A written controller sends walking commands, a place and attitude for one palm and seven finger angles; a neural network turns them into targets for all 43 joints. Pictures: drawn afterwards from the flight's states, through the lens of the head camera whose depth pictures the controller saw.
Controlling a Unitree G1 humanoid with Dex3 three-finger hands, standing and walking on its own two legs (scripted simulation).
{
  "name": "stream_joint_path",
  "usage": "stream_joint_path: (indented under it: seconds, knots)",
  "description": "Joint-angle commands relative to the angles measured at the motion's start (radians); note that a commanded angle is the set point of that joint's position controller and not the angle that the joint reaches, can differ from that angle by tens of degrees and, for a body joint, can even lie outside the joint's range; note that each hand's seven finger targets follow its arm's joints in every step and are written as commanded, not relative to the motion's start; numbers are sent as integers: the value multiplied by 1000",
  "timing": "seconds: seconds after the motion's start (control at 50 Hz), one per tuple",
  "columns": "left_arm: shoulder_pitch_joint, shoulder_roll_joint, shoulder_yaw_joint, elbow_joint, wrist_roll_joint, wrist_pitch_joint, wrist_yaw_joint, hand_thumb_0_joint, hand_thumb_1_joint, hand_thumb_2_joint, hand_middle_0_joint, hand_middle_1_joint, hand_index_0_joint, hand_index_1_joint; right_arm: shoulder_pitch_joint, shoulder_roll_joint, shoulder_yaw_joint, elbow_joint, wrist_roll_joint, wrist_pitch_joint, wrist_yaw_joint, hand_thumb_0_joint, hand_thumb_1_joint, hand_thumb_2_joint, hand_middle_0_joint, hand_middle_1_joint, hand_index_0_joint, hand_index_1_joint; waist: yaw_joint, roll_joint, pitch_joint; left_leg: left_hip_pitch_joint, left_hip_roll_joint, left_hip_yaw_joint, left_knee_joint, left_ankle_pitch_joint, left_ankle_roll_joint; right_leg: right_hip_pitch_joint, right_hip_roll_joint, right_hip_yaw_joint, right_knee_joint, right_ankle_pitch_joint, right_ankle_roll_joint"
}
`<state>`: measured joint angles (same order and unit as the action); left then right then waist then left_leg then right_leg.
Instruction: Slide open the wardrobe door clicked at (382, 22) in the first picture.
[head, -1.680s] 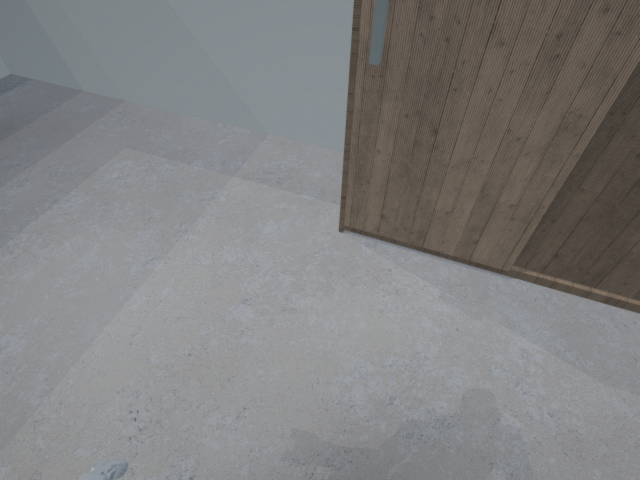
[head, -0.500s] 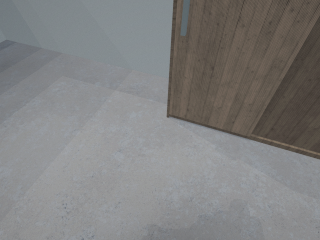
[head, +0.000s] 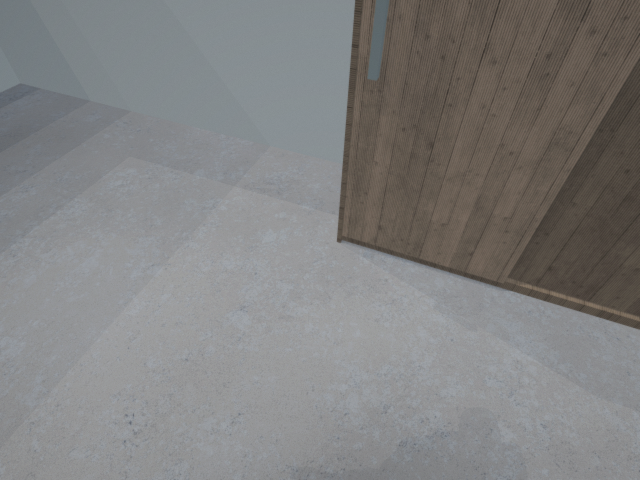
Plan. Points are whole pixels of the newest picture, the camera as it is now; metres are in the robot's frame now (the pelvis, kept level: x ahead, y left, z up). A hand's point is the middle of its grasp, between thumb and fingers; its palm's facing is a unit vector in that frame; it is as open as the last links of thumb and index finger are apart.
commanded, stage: walk to a spot facing it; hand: left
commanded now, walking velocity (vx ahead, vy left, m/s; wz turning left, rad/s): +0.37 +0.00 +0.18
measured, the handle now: (381, 22) +1.17 -0.09 +0.14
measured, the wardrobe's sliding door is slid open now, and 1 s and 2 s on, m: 0.00 0.00 0.00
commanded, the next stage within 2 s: turn to face it in 0.76 s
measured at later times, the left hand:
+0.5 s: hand (211, 426) +0.24 +0.19 -0.18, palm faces +0.00 -0.98 -0.19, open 7.3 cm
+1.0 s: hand (208, 407) +0.28 +0.21 -0.21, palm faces +0.27 -0.95 -0.15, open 7.3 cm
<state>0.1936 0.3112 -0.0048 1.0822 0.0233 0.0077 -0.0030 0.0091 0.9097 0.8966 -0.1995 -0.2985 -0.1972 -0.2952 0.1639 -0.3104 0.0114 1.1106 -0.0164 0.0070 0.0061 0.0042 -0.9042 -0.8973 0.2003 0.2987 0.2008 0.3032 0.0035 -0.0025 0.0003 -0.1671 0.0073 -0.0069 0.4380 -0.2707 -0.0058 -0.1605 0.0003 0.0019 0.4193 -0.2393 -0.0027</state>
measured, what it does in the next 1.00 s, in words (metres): walks ahead: right foot, then left foot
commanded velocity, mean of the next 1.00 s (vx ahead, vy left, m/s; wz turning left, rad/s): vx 0.28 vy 0.00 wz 0.07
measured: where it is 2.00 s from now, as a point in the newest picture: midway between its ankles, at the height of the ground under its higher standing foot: (307, 435)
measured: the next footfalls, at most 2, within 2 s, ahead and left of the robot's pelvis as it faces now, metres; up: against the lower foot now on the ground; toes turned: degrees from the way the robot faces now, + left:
right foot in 0.54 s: +0.33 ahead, -0.12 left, +0.00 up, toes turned -5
left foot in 0.94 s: +0.45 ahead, +0.15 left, +0.00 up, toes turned +21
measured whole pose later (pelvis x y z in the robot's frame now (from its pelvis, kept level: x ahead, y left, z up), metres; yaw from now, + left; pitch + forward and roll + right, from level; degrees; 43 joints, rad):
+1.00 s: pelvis +0.36 +0.04 -0.02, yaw +11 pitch -2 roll -2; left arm 0.36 0.20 0.04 1.10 0.02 -0.02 0.01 0.01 0.92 0.90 -0.20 -0.30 -0.20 -0.29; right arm 0.12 -0.19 -0.03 0.97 -0.03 -0.05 0.01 0.00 -0.91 -0.90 0.19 0.30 0.20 0.30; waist 0.05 -0.04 0.06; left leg -0.39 0.08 0.17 0.67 -0.23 0.07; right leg -0.24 -0.09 -0.14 0.94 -0.54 0.02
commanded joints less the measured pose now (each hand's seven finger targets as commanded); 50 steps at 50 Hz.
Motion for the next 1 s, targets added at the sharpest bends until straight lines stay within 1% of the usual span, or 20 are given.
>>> stream_joint_path:
  seconds: [0.0, 0.08, 0.1, 0.12, 0.14, 0.16, 0.2, 0.26, 0.4, 0.48, 0.5, 0.52, 0.56, 0.62, 0.72, 0.84, 0.88, 0.9, 0.92, 0.98]
  knots:
    - [128, 160, 52, -31, -3, -11, 6, 0, 900, 900, -200, -300, -200, -300, 38, -63, -28, -68, -9, -15, -5, 0, -900, -900, 200, 300, 200, 300, 27, -158, 106, -238, 12, 35, 155, -185, 15, -5, -239, 288, -228, -484, -111]
    - [105, 108, 62, -54, -6, -30, 6, 0, 900, 900, -200, -300, -200, -300, 151, -18, -38, -58, -3, -42, -2, 0, -900, -900, 200, 300, 200, 300, -33, -69, 98, -53, 43, 50, 43, -100, 30, -121, -212, 160, -96, -299, -119]
    - [86, 76, 57, -64, -7, -29, 1, 0, 900, 900, -200, -300, -200, -300, 223, -37, -45, -37, -3, -47, -4, 0, -900, -900, 200, 300, 200, 300, -59, 32, 103, 47, 75, -30, -31, -139, 49, -219, -132, 71, 23, -281, -83]
    - [59, 14, 49, -86, -5, -27, -2, 0, 900, 900, -200, -300, -200, -300, 322, -91, -64, -6, -11, -54, -8, 0, -900, -900, 200, 300, 200, 300, -94, 242, 124, 127, 228, -267, -170, -213, 112, -366, -25, -66, 291, -259, -31]
    - [-26, -7, 40, -129, 1, -38, 2, 0, 900, 900, -200, -300, -200, -300, 429, -110, -73, 19, -14, -61, -21, 0, -900, -900, 200, 300, 200, 300, -128, 315, 169, 191, 343, -483, -283, -139, 185, -534, 12, -87, 515, -327, -14]
    - [-56, -1, 48, -142, 3, -46, 3, 0, 900, 900, -200, -300, -200, -300, 434, -81, -63, 25, -9, -63, -31, 0, -900, -900, 200, 300, 200, 300, -110, 198, 203, 199, 380, -494, -269, -14, 232, -605, -51, -16, 630, -287, -24]
    - [-47, -13, 51, -124, 1, -57, -13, 0, 900, 900, -200, -300, -200, -300, 387, -21, -52, 7, -3, -82, -36, 0, -900, -900, 200, 300, 200, 300, -74, 73, 166, 204, 345, -371, -237, 204, 235, -596, -108, 0, 671, -193, -14]
    - [-14, -67, 52, -111, -1, -44, -21, 0, 900, 900, -200, -300, -200, -300, 368, 9, -53, 13, -1, -98, -43, 0, -900, -900, 200, 300, 200, 300, -40, 103, 117, 174, 272, -208, -240, 274, 210, -519, -120, -38, 608, -108, 8]
    - [-123, -111, 59, -147, -5, -47, -27, 0, 900, 900, -200, -300, -200, -300, 406, 43, -63, 59, -10, -96, -45, 0, -900, -900, 200, 300, 200, 300, -51, 134, 146, 104, 235, -81, -234, 349, 167, -332, -76, -127, 269, 2, -12]
    - [217, -33, 91, -46, 6, -69, -15, 0, 900, 900, -200, -300, -200, -300, 355, 24, -73, 52, 2, -91, -40, 0, -900, -900, 200, 300, 200, 300, 112, 39, -7, -20, 160, 15, 193, 528, 98, 158, -30, -137, 129, 64, -53]
    - [352, 74, 118, -13, 15, -84, 3, 0, 900, 900, -200, -300, -200, -300, 387, 79, -62, 29, 13, -92, -25, 0, -900, -900, 200, 300, 200, 300, 154, -165, -122, -265, 72, 65, 520, 204, 60, 403, -283, 160, 42, -62, -127]
    - [422, 158, 132, 5, 1, -81, 13, 0, 900, 900, -200, -300, -200, -300, 382, 120, -58, -9, 16, -91, -26, 0, -900, -900, 200, 300, 200, 300, 136, -275, -194, -430, -14, 32, 840, -280, 47, 431, -519, 556, -126, -100, -209]
    - [225, 82, 109, -41, -6, -72, 15, 0, 900, 900, -200, -300, -200, -300, 236, 111, -76, -34, 5, -75, -13, 0, -900, -900, 200, 300, 200, 300, 90, -125, 5, -489, 91, -14, 959, -155, 60, 101, -465, 455, -232, -421, -189]
    - [91, -46, 71, -63, 8, -81, 24, 0, 900, 900, -200, -300, -200, -300, 267, 155, -74, -20, -13, -36, -3, 0, -900, -900, 200, 300, 200, 300, -15, -76, 85, -381, 146, -2, 836, -49, 30, -168, -373, 131, -244, -230, -123]
    - [92, -31, 72, -57, 10, -91, 23, 0, 900, 900, -200, -300, -200, -300, 195, 160, -75, -79, -10, -17, 19, 0, -900, -900, 200, 300, 200, 300, -39, -91, 91, -337, 148, 64, 529, 37, -2, -184, -322, -80, -256, -69, -114]
    - [140, 24, 82, -55, 9, -80, 20, 0, 900, 900, -200, -300, -200, -300, 41, 111, -73, -168, -7, -38, 38, 0, -900, -900, 200, 300, 200, 300, -1, -76, 98, -237, 101, 138, 253, 37, 12, -59, -345, -133, -134, 96, -92]
    - [173, 2, 69, -36, 0, -70, 22, 0, 900, 900, -200, -300, -200, -300, 169, 79, -75, -121, -16, -50, 22, 0, -900, -900, 200, 300, 200, 300, -56, 12, 31, 29, 62, 158, 86, 139, 19, -102, -264, -190, 97, 244, -58]
    - [210, -45, 61, -44, -6, -63, 19, 0, 900, 900, -200, -300, -200, -300, 292, -22, -96, -95, -24, -60, 8, 0, -900, -900, 200, 300, 200, 300, -88, 226, -76, 233, 222, -47, 17, 299, 67, -222, -150, -231, 351, 54, -4]
    - [217, -82, 51, -70, -14, -59, 16, 0, 900, 900, -200, -300, -200, -300, 364, -120, -107, -81, -15, -57, -8, 0, -900, -900, 200, 300, 200, 300, -99, 397, -140, 313, 447, -298, -84, 533, 174, -361, -41, -205, 638, -422, 28]
    - [142, -70, 55, -49, -6, -41, 22, 0, 900, 900, -200, -300, -200, -300, 182, -41, -78, -114, -9, -59, -30, 0, -900, -900, 200, 300, 200, 300, -64, 177, -32, 106, 441, -143, -133, 424, 175, -422, -113, -33, 837, -277, 12]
